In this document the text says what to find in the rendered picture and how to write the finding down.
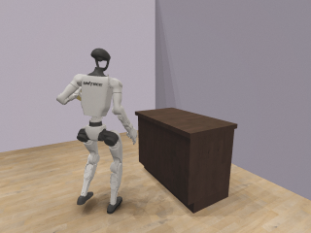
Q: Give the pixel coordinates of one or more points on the robot left shin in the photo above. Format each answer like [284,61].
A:
[88,176]

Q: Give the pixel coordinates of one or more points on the table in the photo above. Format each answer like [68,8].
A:
[188,153]

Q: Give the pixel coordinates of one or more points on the left robot upper arm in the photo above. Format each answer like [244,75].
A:
[76,83]

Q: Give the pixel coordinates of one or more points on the right robot upper arm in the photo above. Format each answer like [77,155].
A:
[116,86]

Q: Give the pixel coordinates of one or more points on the robot shin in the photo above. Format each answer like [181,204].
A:
[88,176]
[115,183]

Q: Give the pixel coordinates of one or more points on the left robot forearm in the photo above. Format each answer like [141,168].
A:
[73,96]

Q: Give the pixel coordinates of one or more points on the robot left hand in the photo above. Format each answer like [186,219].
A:
[80,94]

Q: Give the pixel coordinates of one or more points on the robot right shin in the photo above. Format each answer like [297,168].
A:
[115,183]

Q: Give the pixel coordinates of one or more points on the robot right hand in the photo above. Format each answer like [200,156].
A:
[132,135]

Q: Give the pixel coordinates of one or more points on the right robot forearm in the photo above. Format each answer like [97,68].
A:
[125,120]

